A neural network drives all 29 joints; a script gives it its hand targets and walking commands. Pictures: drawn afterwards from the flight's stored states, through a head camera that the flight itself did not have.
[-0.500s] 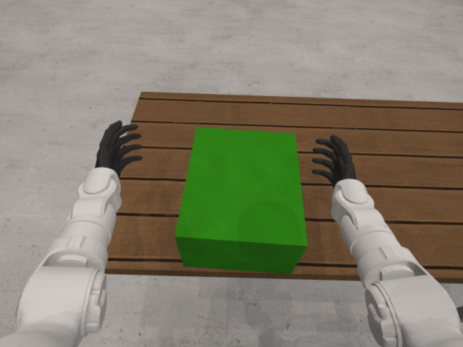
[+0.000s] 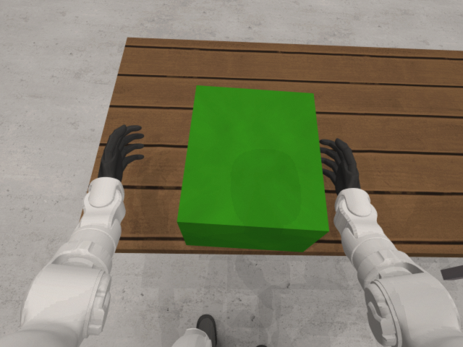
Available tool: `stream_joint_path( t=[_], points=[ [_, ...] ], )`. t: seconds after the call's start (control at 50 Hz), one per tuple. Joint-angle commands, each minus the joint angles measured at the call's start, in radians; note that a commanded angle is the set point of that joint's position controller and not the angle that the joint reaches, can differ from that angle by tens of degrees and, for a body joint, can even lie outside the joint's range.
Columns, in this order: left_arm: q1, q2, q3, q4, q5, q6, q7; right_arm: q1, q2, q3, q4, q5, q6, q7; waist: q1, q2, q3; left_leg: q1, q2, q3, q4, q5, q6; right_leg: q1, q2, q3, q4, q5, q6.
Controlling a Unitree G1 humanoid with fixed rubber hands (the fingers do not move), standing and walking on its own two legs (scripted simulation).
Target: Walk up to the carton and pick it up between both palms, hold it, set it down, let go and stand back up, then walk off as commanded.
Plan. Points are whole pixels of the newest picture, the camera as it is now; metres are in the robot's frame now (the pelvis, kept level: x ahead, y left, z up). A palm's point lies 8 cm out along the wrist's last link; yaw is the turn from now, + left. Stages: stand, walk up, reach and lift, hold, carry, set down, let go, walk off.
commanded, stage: reach and lift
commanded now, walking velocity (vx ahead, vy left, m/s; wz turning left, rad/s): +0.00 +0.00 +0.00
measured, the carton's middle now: (249, 169) +0.44 +0.00 -0.04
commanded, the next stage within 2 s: none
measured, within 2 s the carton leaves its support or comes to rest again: neither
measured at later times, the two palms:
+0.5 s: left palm (156, 174) +0.41 +0.17 -0.03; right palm (330, 182) +0.41 -0.15 -0.02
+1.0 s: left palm (150, 183) +0.39 +0.18 -0.02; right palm (326, 189) +0.40 -0.14 -0.02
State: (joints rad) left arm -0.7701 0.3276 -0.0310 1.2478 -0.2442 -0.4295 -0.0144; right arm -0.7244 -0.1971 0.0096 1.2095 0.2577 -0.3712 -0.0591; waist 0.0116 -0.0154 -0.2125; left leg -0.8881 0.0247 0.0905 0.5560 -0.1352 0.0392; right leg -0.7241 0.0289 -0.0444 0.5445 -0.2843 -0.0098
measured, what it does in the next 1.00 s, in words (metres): stands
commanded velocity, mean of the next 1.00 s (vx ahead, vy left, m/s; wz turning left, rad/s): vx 0.00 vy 0.00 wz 0.00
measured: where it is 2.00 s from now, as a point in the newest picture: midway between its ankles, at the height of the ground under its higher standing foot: outside the picture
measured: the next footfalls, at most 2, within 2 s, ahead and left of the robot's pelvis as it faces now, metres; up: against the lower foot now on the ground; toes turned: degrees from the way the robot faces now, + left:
none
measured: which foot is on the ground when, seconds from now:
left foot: down 0.00-1.00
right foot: down 0.00-1.00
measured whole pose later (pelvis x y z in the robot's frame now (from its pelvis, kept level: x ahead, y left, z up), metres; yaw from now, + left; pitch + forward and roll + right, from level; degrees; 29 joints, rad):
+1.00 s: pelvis +0.00 +0.00 +0.00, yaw +0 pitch +27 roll -3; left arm -0.77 0.09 0.29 1.34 0.10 -0.58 0.07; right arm -0.73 0.01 -0.52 1.21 -0.29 -0.49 -0.07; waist 0.01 0.00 -0.22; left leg -0.90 0.03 0.08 0.57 -0.14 0.04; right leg -0.73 0.03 -0.04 0.54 -0.28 0.00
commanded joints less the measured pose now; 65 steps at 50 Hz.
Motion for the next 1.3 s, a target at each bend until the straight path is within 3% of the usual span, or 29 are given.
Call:
stream_joint_path(
  t=[0.0, 0.14, 0.28, 0.36, 0.44, 0.48, 0.52, 0.56, 0.7, 0.9, 1.28],
  points=[
    [-0.363, 0.020, 0.043, -0.214, 0.059, -0.068, 0.030, -0.373, -0.188, -0.046, -0.138, 0.024, -0.109, 0.016, -0.026, 0.153, -0.896, 0.903, 0.048, -0.140, 0.173, 0.529, -0.125, -0.180, 0.001, -0.036, -0.034, 0.292, 0.017],
    [-0.291, -0.019, 0.099, -0.243, 0.142, -0.059, 0.035, -0.346, -0.160, -0.057, -0.169, -0.007, -0.147, 0.010, -0.025, 0.141, -0.913, 0.902, 0.042, -0.133, 0.181, 0.622, -0.130, -0.128, 0.018, -0.031, -0.043, 0.370, 0.025],
    [-0.331, -0.117, 0.128, -0.203, 0.207, -0.068, 0.023, -0.387, -0.044, -0.075, -0.171, -0.073, -0.147, 0.013, -0.021, 0.107, -0.842, 0.842, 0.036, -0.117, 0.160, 0.532, -0.109, -0.093, 0.017, -0.021, -0.045, 0.346, 0.030],
    [-0.384, -0.251, 0.144, -0.175, 0.279, -0.090, -0.001, -0.430, 0.124, -0.102, -0.172, -0.182, -0.153, 0.039, -0.019, 0.086, -0.801, 0.824, 0.033, -0.105, 0.138, 0.469, -0.100, -0.049, 0.013, -0.026, -0.047, 0.322, 0.032],
    [-0.420, -0.362, 0.194, -0.145, 0.396, -0.120, 0.006, -0.434, 0.256, -0.198, -0.157, -0.364, -0.171, 0.045, -0.034, 0.067, -0.760, 0.802, 0.032, -0.091, 0.120, 0.430, -0.096, 0.037, 0.017, -0.037, -0.038, 0.352, 0.038],
    [-0.430, -0.370, 0.234, -0.143, 0.448, -0.134, 0.029, -0.418, 0.265, -0.252, -0.141, -0.443, -0.177, 0.035, -0.037, 0.066, -0.751, 0.784, 0.026, -0.079, 0.120, 0.439, -0.093, 0.074, 0.019, -0.037, -0.028, 0.399, 0.040],
    [-0.457, -0.511, 0.215, -0.123, 0.489, -0.142, 0.003, -0.433, 0.426, -0.250, -0.122, -0.512, -0.177, 0.063, -0.032, 0.071, -0.738, 0.798, 0.022, -0.076, 0.118, 0.479, -0.092, 0.090, 0.014, -0.037, -0.024, 0.434, 0.036],
    [-0.465, -0.620, 0.180, -0.087, 0.501, -0.148, -0.022, -0.436, 0.549, -0.235, -0.092, -0.547, -0.184, 0.089, -0.025, 0.077, -0.724, 0.825, 0.025, -0.076, 0.120, 0.506, -0.096, 0.094, 0.015, -0.043, -0.027, 0.439, 0.028],
    [-0.519, -0.720, 0.139, -0.002, 0.518, -0.180, -0.039, -0.444, 0.690, -0.255, -0.009, -0.652, -0.194, 0.113, -0.037, 0.084, -0.669, 0.813, 0.030, -0.070, 0.120, 0.466, -0.095, 0.080, 0.012, -0.049, -0.026, 0.376, 0.013],
    [-0.568, -0.727, 0.127, 0.015, 0.514, -0.195, -0.027, -0.461, 0.724, -0.306, 0.036, -0.705, -0.192, 0.129, -0.046, 0.089, -0.639, 0.816, 0.045, -0.074, 0.086, 0.375, -0.099, 0.043, 0.004, -0.052, -0.037, 0.241, 0.000],
    [-0.558, -0.746, 0.144, 0.029, 0.526, -0.200, -0.020, -0.454, 0.767, -0.309, 0.059, -0.723, -0.200, 0.124, -0.040, 0.067, -0.637, 0.752, 0.041, -0.064, 0.091, 0.371, -0.090, 0.067, 0.001, -0.043, -0.021, 0.264, 0.001]
  ],
)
